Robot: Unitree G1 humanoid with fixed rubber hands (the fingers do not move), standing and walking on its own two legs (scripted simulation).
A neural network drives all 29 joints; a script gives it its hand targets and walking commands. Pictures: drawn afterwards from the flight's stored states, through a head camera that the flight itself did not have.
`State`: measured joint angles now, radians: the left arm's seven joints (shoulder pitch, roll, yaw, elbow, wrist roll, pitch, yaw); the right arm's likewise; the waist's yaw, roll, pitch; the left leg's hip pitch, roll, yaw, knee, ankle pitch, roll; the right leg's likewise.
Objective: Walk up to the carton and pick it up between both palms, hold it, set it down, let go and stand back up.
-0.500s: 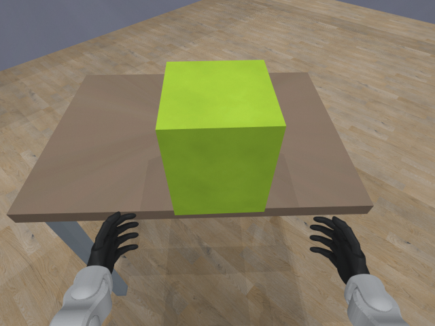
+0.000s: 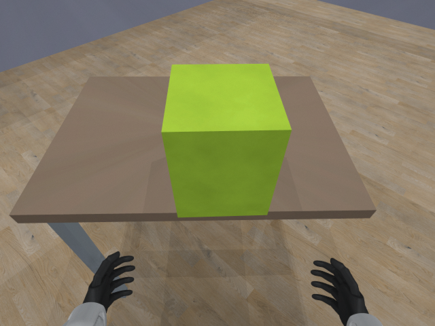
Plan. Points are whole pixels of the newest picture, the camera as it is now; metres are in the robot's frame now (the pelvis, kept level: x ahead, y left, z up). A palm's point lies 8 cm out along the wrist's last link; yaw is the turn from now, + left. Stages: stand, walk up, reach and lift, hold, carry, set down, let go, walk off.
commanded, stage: set down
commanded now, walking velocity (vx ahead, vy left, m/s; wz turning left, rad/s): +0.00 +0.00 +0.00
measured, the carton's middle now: (221, 143) +0.47 +0.06 +0.08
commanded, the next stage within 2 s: let go in 1.82 s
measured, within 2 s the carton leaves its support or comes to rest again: neither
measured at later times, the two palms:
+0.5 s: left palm out of the picture +0.09 +0.24 -0.11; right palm out of the picture +0.08 -0.19 -0.11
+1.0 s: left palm (113, 322) +0.15 +0.23 -0.11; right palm out of the picture +0.17 -0.19 -0.10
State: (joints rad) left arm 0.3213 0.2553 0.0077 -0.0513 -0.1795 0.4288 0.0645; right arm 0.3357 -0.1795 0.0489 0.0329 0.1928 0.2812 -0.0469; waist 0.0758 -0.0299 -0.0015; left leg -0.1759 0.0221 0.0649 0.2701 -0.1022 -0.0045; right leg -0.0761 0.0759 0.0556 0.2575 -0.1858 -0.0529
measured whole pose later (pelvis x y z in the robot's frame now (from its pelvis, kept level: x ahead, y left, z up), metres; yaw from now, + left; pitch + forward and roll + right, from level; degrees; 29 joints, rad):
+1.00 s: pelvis +0.02 +0.02 +0.00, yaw +3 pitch +4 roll +0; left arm 0.25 0.18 -0.03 0.44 0.03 0.33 0.04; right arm 0.13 -0.14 0.03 0.86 0.02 -0.08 0.00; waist -0.02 -0.08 -0.09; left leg -0.26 -0.02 0.04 0.36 -0.17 0.02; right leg -0.14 0.03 0.02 0.35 -0.27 -0.04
